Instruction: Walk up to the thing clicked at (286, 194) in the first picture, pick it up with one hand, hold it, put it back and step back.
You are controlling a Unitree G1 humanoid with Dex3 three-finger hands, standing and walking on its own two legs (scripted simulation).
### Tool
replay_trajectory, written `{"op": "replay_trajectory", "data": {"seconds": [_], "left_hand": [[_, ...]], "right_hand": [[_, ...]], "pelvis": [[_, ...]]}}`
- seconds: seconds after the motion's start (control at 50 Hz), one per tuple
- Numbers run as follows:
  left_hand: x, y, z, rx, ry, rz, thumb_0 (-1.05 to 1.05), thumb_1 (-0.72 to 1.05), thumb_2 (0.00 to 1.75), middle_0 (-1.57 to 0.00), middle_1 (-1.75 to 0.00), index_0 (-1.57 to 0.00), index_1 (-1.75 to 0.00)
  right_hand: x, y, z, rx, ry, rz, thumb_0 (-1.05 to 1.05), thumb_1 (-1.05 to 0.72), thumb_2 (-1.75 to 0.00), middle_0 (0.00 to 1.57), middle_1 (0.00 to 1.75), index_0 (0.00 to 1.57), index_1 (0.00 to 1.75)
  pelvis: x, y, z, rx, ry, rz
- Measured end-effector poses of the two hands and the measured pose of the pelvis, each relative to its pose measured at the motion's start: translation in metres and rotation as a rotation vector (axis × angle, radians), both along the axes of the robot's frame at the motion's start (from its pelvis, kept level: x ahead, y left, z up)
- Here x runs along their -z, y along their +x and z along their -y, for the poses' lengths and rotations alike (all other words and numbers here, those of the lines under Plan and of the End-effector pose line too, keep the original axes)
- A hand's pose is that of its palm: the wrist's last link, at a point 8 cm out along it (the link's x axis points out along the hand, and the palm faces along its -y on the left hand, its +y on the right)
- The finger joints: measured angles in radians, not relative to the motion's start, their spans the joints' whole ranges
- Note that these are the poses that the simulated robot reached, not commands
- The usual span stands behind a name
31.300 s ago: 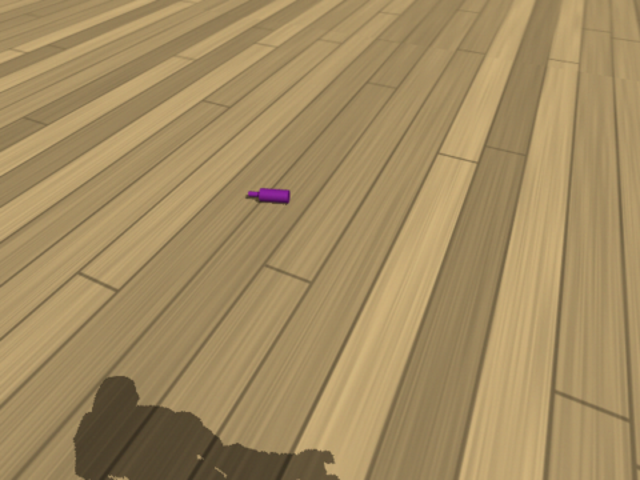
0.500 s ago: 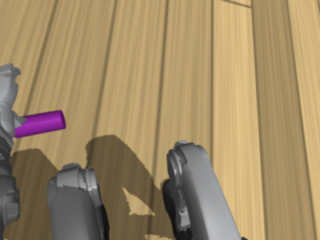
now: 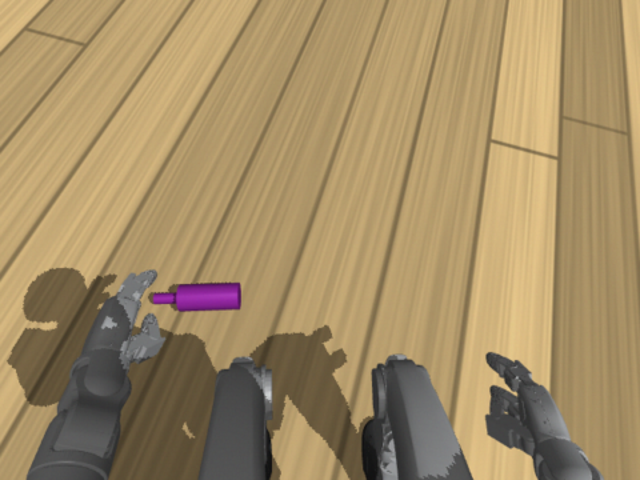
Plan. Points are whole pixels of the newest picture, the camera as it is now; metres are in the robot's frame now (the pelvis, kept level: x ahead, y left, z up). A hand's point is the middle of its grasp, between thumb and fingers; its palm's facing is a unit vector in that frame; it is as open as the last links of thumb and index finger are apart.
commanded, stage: home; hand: left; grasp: from above
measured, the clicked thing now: (197, 297) +0.49 +0.28 -0.49
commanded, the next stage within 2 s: none
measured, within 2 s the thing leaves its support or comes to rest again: neither
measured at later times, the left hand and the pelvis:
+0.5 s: hand (105, 373) +0.25 +0.19 +0.11, palm faces +0.11 -0.97 -0.20, open 7.4 cm; pelvis +0.06 +0.00 +0.17, yaw +2 degrees
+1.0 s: hand (72, 409) +0.22 +0.19 +0.15, palm faces +0.12 -0.98 -0.18, open 7.4 cm; pelvis +0.07 +0.00 +0.19, yaw +4 degrees
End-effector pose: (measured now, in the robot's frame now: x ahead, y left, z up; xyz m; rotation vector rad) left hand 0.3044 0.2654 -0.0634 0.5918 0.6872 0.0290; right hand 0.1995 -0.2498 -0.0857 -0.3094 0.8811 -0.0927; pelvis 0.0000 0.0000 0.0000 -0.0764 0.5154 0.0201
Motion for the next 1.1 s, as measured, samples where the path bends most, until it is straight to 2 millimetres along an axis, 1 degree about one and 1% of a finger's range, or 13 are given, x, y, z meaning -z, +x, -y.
{"op": "replay_trajectory", "data": {"seconds": [0.06, 0.14, 0.24, 0.36, 0.48, 0.54, 0.6, 0.7, 0.78, 0.86, 0.96, 1.1], "left_hand": [[-0.022, -0.016, 0.006, -0.072, -0.082, -0.023, 0.01, 0.88, 0.9, -0.21, -0.3, -0.21, -0.3], [-0.055, -0.032, 0.014, -0.149, -0.167, -0.048, 0.01, 0.89, 0.9, -0.21, -0.3, -0.21, -0.3], [-0.097, -0.046, 0.019, -0.245, -0.248, -0.071, 0.02, 0.89, 0.9, -0.2, -0.3, -0.21, -0.3], [-0.145, -0.059, 0.024, -0.315, -0.319, -0.089, 0.02, 0.9, 0.9, -0.2, -0.3, -0.2, -0.29], [-0.191, -0.073, 0.029, -0.327, -0.35, -0.082, 0.02, 0.9, 0.9, -0.2, -0.3, -0.2, -0.29], [-0.211, -0.08, 0.03, -0.325, -0.355, -0.067, 0.01, 0.9, 0.9, -0.2, -0.3, -0.2, -0.29], [-0.227, -0.087, 0.029, -0.323, -0.356, -0.054, 0.01, 0.9, 0.9, -0.2, -0.3, -0.2, -0.29], [-0.239, -0.097, 0.028, -0.325, -0.356, -0.05, 0.01, 0.9, 0.9, -0.2, -0.3, -0.2, -0.3], [-0.238, -0.103, 0.027, -0.333, -0.362, -0.061, 0.01, 0.9, 0.9, -0.2, -0.3, -0.2, -0.29], [-0.236, -0.105, 0.028, -0.34, -0.367, -0.067, 0.02, 0.9, 0.9, -0.2, -0.3, -0.2, -0.29], [-0.234, -0.104, 0.029, -0.337, -0.368, -0.066, 0.02, 0.9, 0.9, -0.2, -0.3, -0.2, -0.29], [-0.236, -0.1, 0.03, -0.33, -0.365, -0.057, 0.02, 0.9, 0.9, -0.2, -0.3, -0.2, -0.29]], "right_hand": [[-0.025, 0.011, -0.01, 0.0, 0.017, 0.052, 0.0, -0.91, -0.9, 0.2, 0.3, 0.2, 0.3], [-0.058, 0.016, -0.02, 0.013, 0.039, 0.092, 0.01, -0.9, -0.9, 0.21, 0.3, 0.21, 0.3], [-0.098, 0.011, -0.027, 0.044, 0.046, 0.106, 0.01, -0.9, -0.9, 0.21, 0.3, 0.21, 0.3], [-0.142, 0.002, -0.023, 0.095, 0.018, 0.123, 0.01, -0.9, -0.9, 0.21, 0.3, 0.21, 0.3], [-0.183, 0.0, -0.016, 0.133, -0.017, 0.17, 0.01, -0.9, -0.9, 0.21, 0.3, 0.21, 0.3], [-0.199, 0.004, -0.013, 0.141, -0.027, 0.209, 0.01, -0.9, -0.9, 0.21, 0.3, 0.21, 0.3], [-0.211, 0.011, -0.013, 0.138, -0.028, 0.251, 0.01, -0.9, -0.9, 0.21, 0.3, 0.21, 0.3], [-0.224, 0.028, -0.018, 0.109, -0.018, 0.319, 0.01, -0.9, -0.9, 0.21, 0.3, 0.21, 0.3], [-0.229, 0.04, -0.023, 0.075, -0.007, 0.356, 0.01, -0.9, -0.9, 0.21, 0.3, 0.21, 0.3], [-0.231, 0.047, -0.027, 0.047, -0.002, 0.37, 0.01, -0.9, -0.9, 0.21, 0.3, 0.21, 0.3], [-0.229, 0.048, -0.028, 0.037, -0.003, 0.363, 0.01, -0.9, -0.9, 0.21, 0.3, 0.21, 0.3], [-0.225, 0.039, -0.024, 0.05, -0.013, 0.33, 0.01, -0.9, -0.9, 0.21, 0.3, 0.21, 0.3]], "pelvis": [[-0.022, 0.004, 0.001, -0.005, 0.005, 0.025], [-0.053, 0.012, 0.002, -0.012, 0.01, 0.062], [-0.092, 0.026, 0.003, -0.02, 0.017, 0.113], [-0.134, 0.044, 0.003, -0.029, 0.022, 0.179], [-0.167, 0.06, 0.001, -0.033, 0.028, 0.245], [-0.179, 0.067, -0.001, -0.035, 0.03, 0.272], [-0.186, 0.071, -0.002, -0.038, 0.033, 0.296], [-0.192, 0.074, -0.003, -0.043, 0.037, 0.322], [-0.194, 0.074, -0.002, -0.048, 0.041, 0.332], [-0.193, 0.074, -0.001, -0.051, 0.043, 0.336], [-0.193, 0.074, 0.0, -0.053, 0.044, 0.34], [-0.193, 0.075, 0.0, -0.051, 0.043, 0.342]]}}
